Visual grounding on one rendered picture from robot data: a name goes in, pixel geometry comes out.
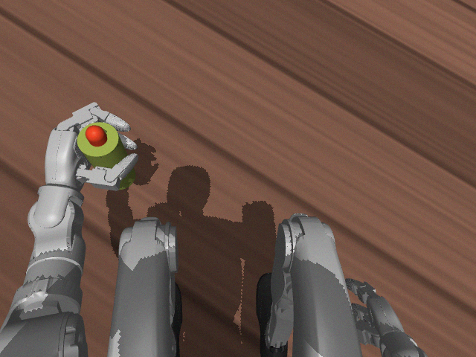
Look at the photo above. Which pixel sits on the bottle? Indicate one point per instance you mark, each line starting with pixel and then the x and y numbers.
pixel 101 145

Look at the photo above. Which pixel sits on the right robot arm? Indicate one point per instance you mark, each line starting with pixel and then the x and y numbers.
pixel 399 344

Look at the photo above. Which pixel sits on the right robot foot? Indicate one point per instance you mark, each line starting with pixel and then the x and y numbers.
pixel 263 307

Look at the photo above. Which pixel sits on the right robot hand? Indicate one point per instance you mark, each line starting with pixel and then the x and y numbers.
pixel 377 319

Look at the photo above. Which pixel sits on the left robot hand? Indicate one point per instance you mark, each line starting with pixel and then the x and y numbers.
pixel 65 163

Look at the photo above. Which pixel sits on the left robot arm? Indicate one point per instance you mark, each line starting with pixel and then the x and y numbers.
pixel 44 318

